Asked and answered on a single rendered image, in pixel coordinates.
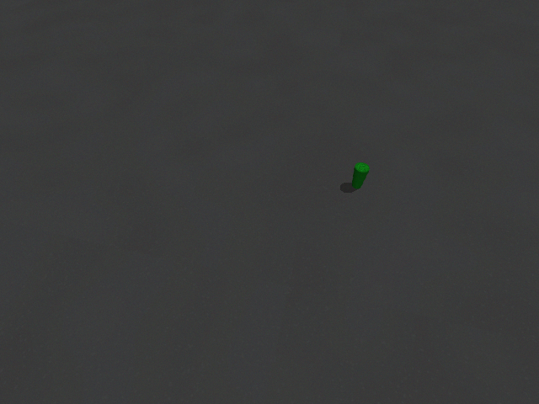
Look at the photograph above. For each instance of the cup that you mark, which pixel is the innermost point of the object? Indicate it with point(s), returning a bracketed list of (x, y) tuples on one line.
[(360, 171)]

